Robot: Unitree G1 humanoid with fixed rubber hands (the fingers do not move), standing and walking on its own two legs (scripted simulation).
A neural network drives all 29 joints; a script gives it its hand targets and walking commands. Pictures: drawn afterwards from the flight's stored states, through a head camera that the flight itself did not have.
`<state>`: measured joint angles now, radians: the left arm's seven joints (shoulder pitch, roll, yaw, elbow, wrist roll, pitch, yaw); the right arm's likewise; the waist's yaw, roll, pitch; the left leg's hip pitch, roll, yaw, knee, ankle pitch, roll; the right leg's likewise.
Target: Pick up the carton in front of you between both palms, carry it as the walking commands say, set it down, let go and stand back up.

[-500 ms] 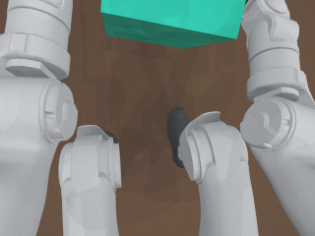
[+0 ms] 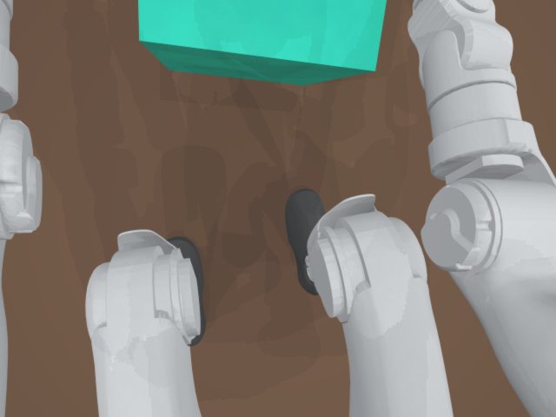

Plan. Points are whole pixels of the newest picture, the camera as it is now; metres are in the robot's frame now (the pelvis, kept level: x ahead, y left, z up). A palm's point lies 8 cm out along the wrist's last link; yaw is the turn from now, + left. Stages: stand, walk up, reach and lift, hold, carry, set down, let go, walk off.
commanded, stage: set down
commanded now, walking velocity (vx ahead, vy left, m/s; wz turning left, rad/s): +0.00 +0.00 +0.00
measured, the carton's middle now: out of the picture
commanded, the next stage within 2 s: let go in 0.90 s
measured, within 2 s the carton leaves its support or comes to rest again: neither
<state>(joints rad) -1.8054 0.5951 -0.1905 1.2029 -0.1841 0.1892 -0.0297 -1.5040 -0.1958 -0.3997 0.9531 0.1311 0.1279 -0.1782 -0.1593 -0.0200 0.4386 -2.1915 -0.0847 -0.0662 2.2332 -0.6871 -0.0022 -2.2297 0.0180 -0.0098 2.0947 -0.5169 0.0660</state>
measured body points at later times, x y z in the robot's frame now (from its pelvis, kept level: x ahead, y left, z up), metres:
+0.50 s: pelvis +0.01 +0.00 +0.12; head +0.38 +0.01 +0.38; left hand +0.65 +0.16 +0.01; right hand +0.55 -0.22 +0.00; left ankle +0.08 +0.11 -0.35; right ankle +0.13 -0.13 -0.35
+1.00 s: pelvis +0.03 +0.00 +0.25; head +0.37 +0.01 +0.54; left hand +0.64 +0.17 +0.15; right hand +0.54 -0.22 +0.14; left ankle +0.08 +0.11 -0.35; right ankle +0.13 -0.13 -0.35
